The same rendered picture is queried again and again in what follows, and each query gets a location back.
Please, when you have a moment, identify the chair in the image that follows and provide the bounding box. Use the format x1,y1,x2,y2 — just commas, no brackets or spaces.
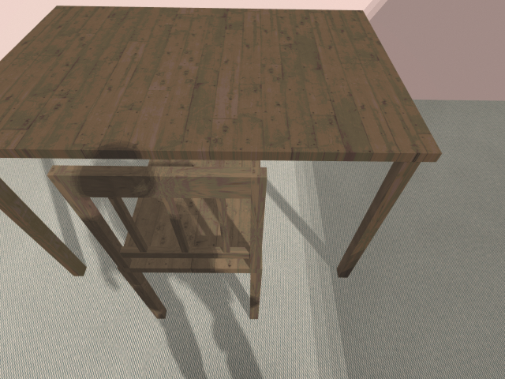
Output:
47,159,267,319

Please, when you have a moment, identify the table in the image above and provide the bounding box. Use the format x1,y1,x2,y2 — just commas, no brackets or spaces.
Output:
0,6,442,278

